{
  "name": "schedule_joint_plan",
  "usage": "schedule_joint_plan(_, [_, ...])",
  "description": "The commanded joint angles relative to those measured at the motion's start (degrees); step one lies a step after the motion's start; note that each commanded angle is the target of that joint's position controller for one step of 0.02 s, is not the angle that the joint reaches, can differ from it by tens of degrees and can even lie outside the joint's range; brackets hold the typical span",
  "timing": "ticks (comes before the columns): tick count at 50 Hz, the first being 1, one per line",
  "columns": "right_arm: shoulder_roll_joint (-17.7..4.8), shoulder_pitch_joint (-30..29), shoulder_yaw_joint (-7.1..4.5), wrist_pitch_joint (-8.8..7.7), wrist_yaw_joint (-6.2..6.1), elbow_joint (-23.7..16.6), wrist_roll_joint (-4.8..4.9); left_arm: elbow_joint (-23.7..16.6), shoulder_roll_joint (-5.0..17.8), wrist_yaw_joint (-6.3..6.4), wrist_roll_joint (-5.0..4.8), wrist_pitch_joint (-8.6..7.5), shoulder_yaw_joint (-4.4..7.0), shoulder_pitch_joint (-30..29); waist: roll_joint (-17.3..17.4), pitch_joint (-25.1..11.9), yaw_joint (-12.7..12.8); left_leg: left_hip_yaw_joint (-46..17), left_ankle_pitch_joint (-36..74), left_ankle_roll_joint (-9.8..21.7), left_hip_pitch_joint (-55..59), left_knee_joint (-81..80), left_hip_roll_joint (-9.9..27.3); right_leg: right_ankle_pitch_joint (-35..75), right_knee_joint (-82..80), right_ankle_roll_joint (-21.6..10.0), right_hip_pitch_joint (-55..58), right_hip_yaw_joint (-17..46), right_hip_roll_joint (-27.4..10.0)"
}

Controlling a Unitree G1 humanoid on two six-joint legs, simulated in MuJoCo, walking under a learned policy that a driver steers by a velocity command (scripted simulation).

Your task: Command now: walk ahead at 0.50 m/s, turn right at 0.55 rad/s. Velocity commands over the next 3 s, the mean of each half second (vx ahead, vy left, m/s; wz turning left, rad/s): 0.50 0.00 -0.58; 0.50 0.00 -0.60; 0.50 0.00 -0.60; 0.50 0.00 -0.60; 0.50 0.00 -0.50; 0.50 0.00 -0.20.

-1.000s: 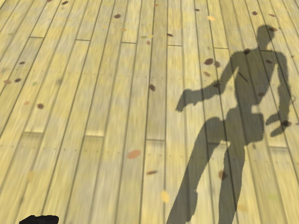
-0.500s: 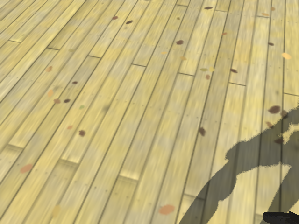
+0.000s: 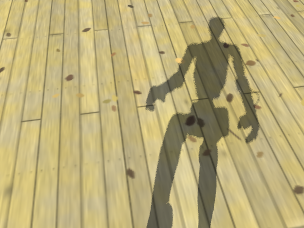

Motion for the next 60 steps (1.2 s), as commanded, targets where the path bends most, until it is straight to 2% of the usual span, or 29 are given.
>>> schedule_joint_plan(1, [-10.2, -3.2, -2.40, -0.43, -0.28, -3.4, 0.97, -5.8, 1.7, -1.11, -0.14, -0.59, -0.09, -5.5, 5.6, 3.0, 1.2, -4.2, 20.1, 8.3, -1.3, -4.6, 16.3, 0.7, -5.2, -1.8, 1.5, -1.8, 0.2])
schedule_joint_plan(4, [-12.5, -2.8, -3.10, 0.70, -0.50, -2.8, 1.68, -7.1, 3.9, -1.50, 0.20, -0.21, 0.98, -4.8, 7.2, 0.7, 3.2, -1.1, 39.7, 6.6, 2.9, 3.7, 16.9, -7.5, -7.5, -5.0, 7.2, -5.9, 4.0])
schedule_joint_plan(6, [-12.3, -3.1, -2.84, 1.52, -0.91, -3.0, 1.98, -3.9, 8.4, -0.81, 0.07, 0.29, 3.78, 9.1, 6.4, -7.4, 11.2, 2.3, 50.8, 4.0, -1.9, 23.5, 14.0, -6.4, -11.4, -8.6, 27.5, -8.4, 9.4])
schedule_joint_plan(7, [-9.5, -1.6, -1.59, 1.27, -1.10, -4.1, 0.39, -1.9, 13.3, 0.40, -0.24, 0.93, 5.71, 18.5, -0.2, -12.9, 14.5, 2.6, 32.4, 1.2, -16.4, 41.8, 11.5, -5.3, -12.2, -12.1, 45.4, 3.3, 2.8])
schedule_joint_plan(8, [-1.7, 3.9, 1.15, -0.25, -0.20, -7.7, -1.52, -2.9, 19.5, 0.49, -0.60, 0.20, 6.05, 15.4, -14.5, -19.1, 6.7, -4.5, -18.2, -2.0, -40.7, 61.0, -0.3, -17.8, -19.5, -23.3, 61.8, 37.6, -11.6])
schedule_joint_plan(9, [-7.2, -3.1, 0.30, -2.09, 0.45, -7.9, 0.69, -4.3, 13.9, 0.19, -0.32, -0.62, 4.57, 17.2, -6.5, -23.2, 12.1, -15.5, -17.7, -1.0, -46.2, 65.6, 0.4, -24.4, -27.0, -22.9, 62.5, 45.1, -13.3])
schedule_joint_plan(10, [-9.4, -8.1, -0.28, -2.92, 0.71, -9.4, 2.47, -3.5, 11.1, 0.02, 0.18, -1.43, 3.61, 15.3, -4.0, -14.4, 12.2, -15.0, -11.9, 0.2, -49.9, 64.1, 2.6, -19.8, -27.8, -20.1, 56.4, 36.9, -11.8])
schedule_joint_plan(11, [-8.5, -8.5, 0.09, -3.33, 0.27, -9.3, 1.62, -3.6, 9.8, 0.11, 0.12, -1.76, 3.15, 12.1, 0.5, -9.9, 9.6, -14.9, -7.0, 0.6, -47.5, 59.3, 5.0, -13.8, -27.5, -18.4, 48.1, 30.5, -9.4])
schedule_joint_plan(12, [-8.6, -8.3, -0.15, -3.24, -0.17, -8.7, 0.05, -4.3, 8.0, 0.28, 0.31, -1.72, 2.58, 8.3, 1.6, -6.8, 7.1, -14.9, -4.3, 0.2, -43.5, 54.5, 6.5, -7.0, -27.7, -17.1, 40.5, 25.1, -7.1])
schedule_joint_plan(13, [-8.8, -7.1, -0.43, -2.66, -0.14, -8.4, -0.41, -5.2, 7.1, 0.54, 1.11, -1.79, 2.15, 6.2, 0.1, -6.0, 5.1, -15.4, -2.4, -0.1, -39.3, 52.4, 7.5, -2.2, -28.9, -16.8, 35.4, 22.4, -5.7])
schedule_joint_plan(17, [-6.1, -8.4, 0.15, -0.73, -0.25, -8.7, -1.19, -4.0, 8.0, 1.67, 0.87, -2.28, 2.40, 6.5, 0.6, -3.6, 4.0, -13.5, 3.2, -3.2, -36.4, 43.2, 6.3, 6.5, -31.4, -17.4, 26.7, 16.2, -3.1])
schedule_joint_plan(22, [-3.5, -19.5, 1.43, -1.14, 0.60, -11.2, -0.64, -1.5, 8.9, 2.82, 0.05, -1.64, 2.76, 10.7, -1.2, -1.2, 8.2, -13.0, 20.3, -4.0, -31.9, 22.4, 2.3, -0.5, -30.4, -13.3, 24.0, 13.1, 0.8])
schedule_joint_plan(27, [-6.1, -22.9, 0.54, -2.22, 1.78, -12.5, 0.31, 0.5, 8.6, 3.17, -0.40, -0.88, 2.84, 14.1, -2.7, -1.0, 8.7, -15.2, 17.3, -2.0, -28.6, 14.5, 0.5, -4.6, -24.5, -11.9, 30.2, 20.5, -2.0])
schedule_joint_plan(30, [-8.1, -14.6, -0.90, -2.87, 1.35, -10.6, 0.24, 0.2, 7.2, 3.15, -0.13, -0.37, 2.52, 12.6, -4.5, -3.8, 4.0, -13.6, 12.7, 1.3, -16.6, 10.7, 0.3, 0.0, -16.8, -9.4, 30.5, 21.9, -0.1])
schedule_joint_plan(31, [-10.3, -7.4, -1.74, -3.14, 0.88, -9.9, -0.74, -0.6, 4.2, 2.89, 0.38, -0.55, 1.40, 12.1, -1.7, -10.4, 0.5, -18.6, 11.7, 4.5, -3.4, 12.1, 6.5, -1.9, -4.8, -7.3, 26.0, 18.7, 2.9])
schedule_joint_plan(32, [-15.1, 0.0, -2.94, -2.64, 0.53, -8.9, -1.58, -1.5, 0.6, 2.92, -0.12, -0.94, 0.26, 18.8, 11.3, -19.8, 1.1, -38.3, 5.0, 12.5, 18.2, 11.4, 19.8, -19.4, 14.7, -2.7, 8.6, 10.5, 10.8])
schedule_joint_plan(33, [-13.6, 2.5, -2.85, -1.87, 1.11, -7.2, -0.19, -2.3, 3.1, 3.04, -1.12, -1.29, 0.18, 20.5, 21.2, -21.2, 1.4, -56.8, -11.9, 15.8, 21.7, 4.7, 25.6, -33.1, 26.0, -1.5, -3.9, 8.5, 9.6])
schedule_joint_plan(34, [-8.8, -0.5, -1.60, -1.60, 0.93, -8.2, 0.22, -1.7, 8.2, 3.12, -1.38, -1.06, 1.55, 15.9, 13.1, -12.9, 0.1, -51.2, -19.0, 13.3, 14.7, 2.5, 23.2, -28.2, 30.4, -1.0, -7.3, 9.4, 6.3])
schedule_joint_plan(36, [-5.7, -6.1, -0.35, -0.85, 0.60, -8.5, -0.45, -3.2, 8.4, 3.00, 0.00, -0.42, 1.99, 8.9, 7.0, -3.0, 1.5, -35.9, -6.4, 10.6, 0.3, 0.5, 18.5, -20.6, 28.2, -0.6, -5.1, 6.2, 2.8])
schedule_joint_plan(37, [-4.6, -7.5, 0.03, -0.91, 0.46, -8.0, -0.76, -3.5, 7.4, 2.70, 0.07, -0.22, 2.11, 8.7, 8.2, -1.3, 2.9, -31.1, -1.6, 10.0, -3.9, -0.8, 16.6, -18.4, 25.8, -0.6, -2.9, 6.1, 1.1])
schedule_joint_plan(41, [-5.7, -7.6, -0.50, -1.79, 0.37, -6.1, -0.41, -4.2, 3.4, 2.18, -0.24, 0.68, 1.37, 8.1, 8.5, 0.1, 4.1, -19.9, 9.1, 11.0, -8.2, -5.1, 15.0, -13.6, 20.4, 0.1, -1.4, 4.2, -0.7])
schedule_joint_plan(48, [-9.1, -5.5, -1.25, -0.84, -0.04, -3.2, -0.03, -6.4, 1.4, 0.21, -0.04, -0.38, 0.30, -1.8, 5.9, 1.7, 1.0, -6.2, 19.2, 9.3, -4.2, -5.6, 13.9, 3.4, 0.0, 0.0, 0.4, -0.3, -0.1])
schedule_joint_plan(52, [-11.2, -2.7, -1.87, 0.42, -0.03, -1.4, 1.11, -8.9, 1.8, -1.10, -0.32, -0.37, 0.32, -6.7, 6.0, 3.5, 0.1, -3.1, 24.1, 8.0, 1.8, -3.6, 16.1, -0.4, -6.8, -2.3, 1.3, -3.1, 1.1])
schedule_joint_plan(54, [-12.9, -2.9, -2.38, 1.16, -0.29, -1.3, 1.69, -9.3, 3.6, -1.31, 0.03, -0.11, 1.21, -5.2, 7.5, 1.4, 2.3, -0.9, 41.6, 6.9, 4.4, 2.7, 16.4, -6.5, -8.3, -4.6, 6.3, -6.0, 4.2])
schedule_joint_plan(56, [-13.6, -3.8, -2.54, 2.00, -0.76, -1.6, 2.20, -6.7, 7.6, -0.85, 0.12, 0.38, 3.58, 6.7, 7.6, -5.7, 9.7, 2.1, 55.0, 4.9, 1.7, 20.0, 14.7, -7.0, -11.9, -8.1, 23.2, -8.5, 9.0])
schedule_joint_plan(57, [-11.7, -3.3, -1.70, 1.85, -1.07, -2.2, 1.39, -3.9, 11.3, 0.15, -0.12, 0.93, 5.58, 17.2, 4.4, -11.0, 14.6, 2.4, 44.7, 2.6, -10.1, 35.5, 12.7, -5.3, -13.1, -10.7, 41.0, -3.2, 7.6])
schedule_joint_plan(58, [-2.9, 1.4, 1.13, 0.83, -0.38, -5.6, -1.65, -3.7, 18.2, 1.02, -0.84, 0.82, 6.47, 17.0, -12.3, -14.8, 8.3, 0.7, -10.3, -1.0, -36.7, 56.6, 2.7, -10.1, -15.6, -19.8, 60.6, 26.7, -8.1])
schedule_joint_plan(59, [-5.9, -2.0, 1.27, -1.38, 0.35, -6.8, -0.10, -6.0, 15.6, 0.65, -0.44, -0.34, 5.37, 18.5, -8.9, -25.6, 11.2, -13.8, -19.1, -1.1, -44.3, 66.3, -1.5, -21.4, -25.4, -25.7, 65.1, 47.8, -14.3])
schedule_joint_plan(60, [-9.8, -8.3, 0.19, -2.56, 0.88, -8.4, 2.24, -5.1, 11.6, 0.35, 0.13, -1.26, 4.18, 16.9, -4.3, -17.7, 12.6, -15.7, -13.2, -0.1, -49.4, 65.8, 1.8, -19.0, -27.2, -21.9, 60.6, 39.6, -12.4])
Next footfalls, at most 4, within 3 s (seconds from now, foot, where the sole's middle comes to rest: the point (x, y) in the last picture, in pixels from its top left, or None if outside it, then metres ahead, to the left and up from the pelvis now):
0.14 right None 0.24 -0.14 -0.78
0.62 left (148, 208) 0.56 0.00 -0.78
1.14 right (226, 181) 0.66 -0.38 -0.78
1.62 left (223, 123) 1.00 -0.45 -0.78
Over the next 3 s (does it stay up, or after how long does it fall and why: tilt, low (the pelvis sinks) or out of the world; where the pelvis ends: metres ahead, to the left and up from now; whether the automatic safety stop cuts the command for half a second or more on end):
stays up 1.01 -1.13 0.01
